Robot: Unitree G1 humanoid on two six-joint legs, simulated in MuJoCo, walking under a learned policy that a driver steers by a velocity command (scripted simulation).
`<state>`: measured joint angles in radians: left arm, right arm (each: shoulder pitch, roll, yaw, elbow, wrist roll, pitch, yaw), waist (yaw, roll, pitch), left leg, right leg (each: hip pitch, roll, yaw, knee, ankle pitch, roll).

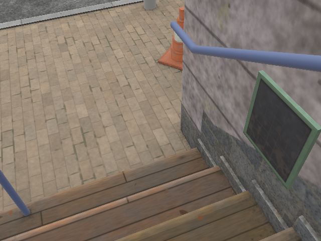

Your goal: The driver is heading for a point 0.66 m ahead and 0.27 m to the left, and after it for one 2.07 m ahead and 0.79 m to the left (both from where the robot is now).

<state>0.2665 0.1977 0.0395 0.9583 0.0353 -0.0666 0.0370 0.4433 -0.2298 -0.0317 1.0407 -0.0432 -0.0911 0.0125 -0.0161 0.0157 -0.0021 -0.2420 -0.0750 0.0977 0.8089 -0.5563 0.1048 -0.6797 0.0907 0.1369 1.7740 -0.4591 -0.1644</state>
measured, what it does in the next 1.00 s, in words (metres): goes down, turning left: right foot 0.17 m lower, then left foot 0.17 m lower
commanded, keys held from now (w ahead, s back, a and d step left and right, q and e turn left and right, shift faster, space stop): w+shift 0.02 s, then w+q+shift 0.68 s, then q+shift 0.12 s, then shift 0.18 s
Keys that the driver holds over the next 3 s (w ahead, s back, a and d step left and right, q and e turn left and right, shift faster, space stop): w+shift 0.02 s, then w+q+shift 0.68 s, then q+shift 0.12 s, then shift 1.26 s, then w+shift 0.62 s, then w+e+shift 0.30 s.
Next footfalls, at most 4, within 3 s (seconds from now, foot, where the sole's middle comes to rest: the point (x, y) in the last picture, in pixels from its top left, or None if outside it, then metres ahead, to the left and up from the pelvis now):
0.24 right None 0.40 -0.11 -0.90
0.62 left None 0.64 0.04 -1.08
0.92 right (166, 200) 1.00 0.01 -1.25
1.16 left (122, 212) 0.92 0.29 -1.25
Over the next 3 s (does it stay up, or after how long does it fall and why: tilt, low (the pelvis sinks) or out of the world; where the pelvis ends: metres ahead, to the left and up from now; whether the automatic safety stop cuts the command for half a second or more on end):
stays up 1.21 0.51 -0.70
